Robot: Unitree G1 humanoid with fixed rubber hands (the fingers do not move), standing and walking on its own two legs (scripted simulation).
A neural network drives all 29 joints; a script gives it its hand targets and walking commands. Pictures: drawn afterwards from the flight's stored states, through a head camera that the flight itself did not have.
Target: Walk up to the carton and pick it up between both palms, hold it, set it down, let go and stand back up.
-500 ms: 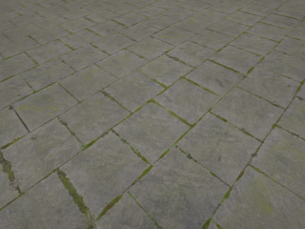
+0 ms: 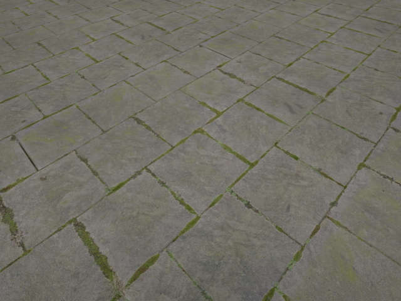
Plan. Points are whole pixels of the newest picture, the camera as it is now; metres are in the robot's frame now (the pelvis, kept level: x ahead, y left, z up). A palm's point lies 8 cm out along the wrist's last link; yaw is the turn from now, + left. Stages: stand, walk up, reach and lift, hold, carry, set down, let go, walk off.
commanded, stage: stand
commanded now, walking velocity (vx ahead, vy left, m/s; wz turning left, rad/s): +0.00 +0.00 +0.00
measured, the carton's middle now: out of the picture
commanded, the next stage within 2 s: walk up in 0.48 s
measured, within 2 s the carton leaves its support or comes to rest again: neither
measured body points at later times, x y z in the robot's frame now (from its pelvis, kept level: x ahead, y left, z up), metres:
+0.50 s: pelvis +0.01 +0.00 +0.00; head +0.01 -0.01 +0.45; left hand -0.02 +0.21 -0.16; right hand -0.03 -0.19 -0.17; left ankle -0.03 +0.17 -0.74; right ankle -0.04 -0.07 -0.74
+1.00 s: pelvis -0.01 +0.05 -0.02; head +0.03 +0.06 +0.42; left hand -0.02 +0.33 -0.16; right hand +0.16 -0.21 -0.15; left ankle +0.02 +0.24 -0.70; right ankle -0.04 -0.07 -0.74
